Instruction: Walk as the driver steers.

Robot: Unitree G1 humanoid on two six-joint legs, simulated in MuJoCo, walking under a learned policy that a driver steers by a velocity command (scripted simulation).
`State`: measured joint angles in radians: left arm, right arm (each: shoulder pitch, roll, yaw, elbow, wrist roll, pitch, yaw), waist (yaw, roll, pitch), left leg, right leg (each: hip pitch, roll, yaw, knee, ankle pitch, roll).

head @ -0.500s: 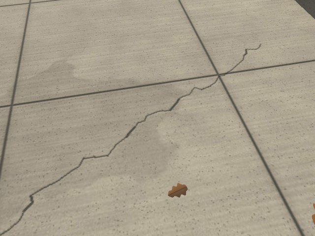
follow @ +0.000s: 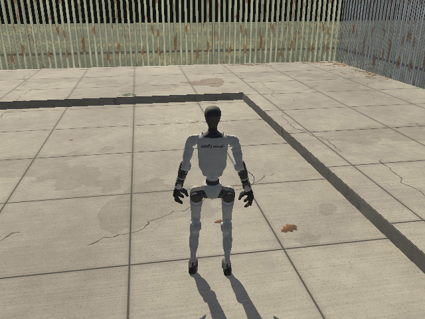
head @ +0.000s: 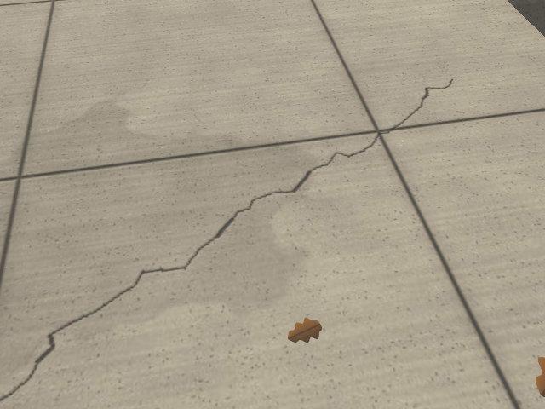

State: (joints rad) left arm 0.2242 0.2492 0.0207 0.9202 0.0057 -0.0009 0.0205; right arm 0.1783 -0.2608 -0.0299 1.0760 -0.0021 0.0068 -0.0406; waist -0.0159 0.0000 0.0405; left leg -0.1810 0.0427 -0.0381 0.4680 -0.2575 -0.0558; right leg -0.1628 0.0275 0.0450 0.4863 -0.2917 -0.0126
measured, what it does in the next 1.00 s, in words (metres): walks ahead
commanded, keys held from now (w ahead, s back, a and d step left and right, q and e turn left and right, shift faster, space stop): no key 0.50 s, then w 0.50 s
